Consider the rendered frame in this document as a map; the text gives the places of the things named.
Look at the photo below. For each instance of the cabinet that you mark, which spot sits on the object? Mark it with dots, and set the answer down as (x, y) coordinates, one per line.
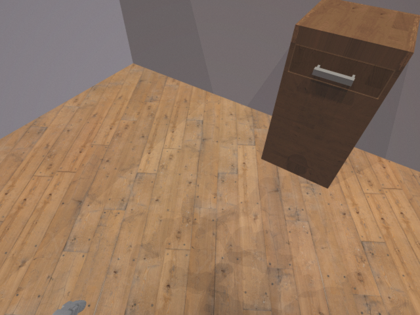
(315, 125)

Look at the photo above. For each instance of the left robot hand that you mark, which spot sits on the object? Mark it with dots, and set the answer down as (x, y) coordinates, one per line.
(71, 308)

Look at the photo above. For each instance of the drawer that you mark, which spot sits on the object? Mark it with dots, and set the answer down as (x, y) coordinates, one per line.
(370, 79)

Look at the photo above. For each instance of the handle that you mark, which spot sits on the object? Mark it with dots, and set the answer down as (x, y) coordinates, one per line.
(333, 76)

